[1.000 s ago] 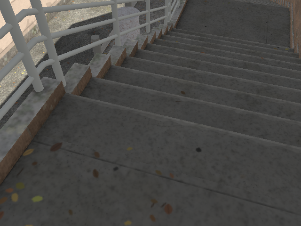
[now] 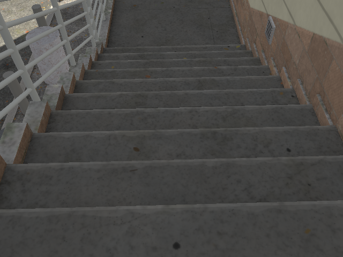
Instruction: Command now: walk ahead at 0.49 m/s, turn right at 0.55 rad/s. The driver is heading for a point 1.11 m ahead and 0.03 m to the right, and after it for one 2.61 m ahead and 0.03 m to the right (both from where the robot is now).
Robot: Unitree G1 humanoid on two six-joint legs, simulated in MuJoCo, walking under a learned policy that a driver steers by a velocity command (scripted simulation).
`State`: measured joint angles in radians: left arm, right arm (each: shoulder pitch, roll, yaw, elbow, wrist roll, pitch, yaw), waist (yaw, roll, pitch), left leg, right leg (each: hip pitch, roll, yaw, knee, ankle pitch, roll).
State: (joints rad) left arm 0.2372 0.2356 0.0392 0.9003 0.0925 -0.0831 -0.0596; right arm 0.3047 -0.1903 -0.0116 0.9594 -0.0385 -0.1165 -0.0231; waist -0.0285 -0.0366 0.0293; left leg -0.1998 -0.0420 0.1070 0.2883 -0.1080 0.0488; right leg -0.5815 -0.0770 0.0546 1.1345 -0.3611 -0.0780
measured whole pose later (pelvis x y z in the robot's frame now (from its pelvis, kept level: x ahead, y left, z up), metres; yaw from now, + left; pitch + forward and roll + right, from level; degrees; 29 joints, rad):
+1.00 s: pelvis +0.53 -0.10 -0.01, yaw -2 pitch +0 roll +1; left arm 0.20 0.22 -0.01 0.85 0.10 -0.08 0.00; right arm 0.40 -0.22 -0.05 1.00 -0.06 -0.13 0.03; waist -0.05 -0.02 0.00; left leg -0.25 -0.15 -0.04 0.44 -0.20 0.13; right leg -0.56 -0.07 0.10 1.13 -0.34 -0.04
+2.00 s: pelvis +0.97 -0.05 -0.18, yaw +26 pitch +1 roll +1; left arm 0.30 0.24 0.04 0.89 0.07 -0.08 -0.03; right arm 0.28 -0.22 -0.03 0.88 -0.06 -0.09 0.02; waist 0.00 -0.03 0.01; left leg -0.33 0.03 0.12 0.66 -0.34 0.03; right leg -0.54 -0.07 -0.02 1.17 -0.43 -0.03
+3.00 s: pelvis +1.17 -0.03 -0.30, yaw -8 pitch +6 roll -1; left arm 0.30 0.28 0.05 0.72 0.07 -0.03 -0.03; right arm 0.24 -0.27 -0.06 0.69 -0.05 -0.06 0.01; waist -0.03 -0.01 -0.07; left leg -0.24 -0.02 0.07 0.35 -0.21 0.08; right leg -0.76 0.11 0.12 1.34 -0.32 0.10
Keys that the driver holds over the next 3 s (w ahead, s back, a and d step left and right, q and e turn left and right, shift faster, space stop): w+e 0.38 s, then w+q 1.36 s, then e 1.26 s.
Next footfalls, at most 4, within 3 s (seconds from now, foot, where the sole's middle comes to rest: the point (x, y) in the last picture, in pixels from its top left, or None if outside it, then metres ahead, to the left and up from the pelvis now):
0.28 right None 0.27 -0.20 -0.78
0.80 left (191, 229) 0.59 -0.06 -0.78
1.34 right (224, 187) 0.86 -0.24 -0.93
1.82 left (159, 171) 0.96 0.08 -0.93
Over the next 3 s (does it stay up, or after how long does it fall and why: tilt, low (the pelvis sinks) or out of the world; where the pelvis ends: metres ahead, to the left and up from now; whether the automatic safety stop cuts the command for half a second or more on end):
stays up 1.17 -0.03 -0.30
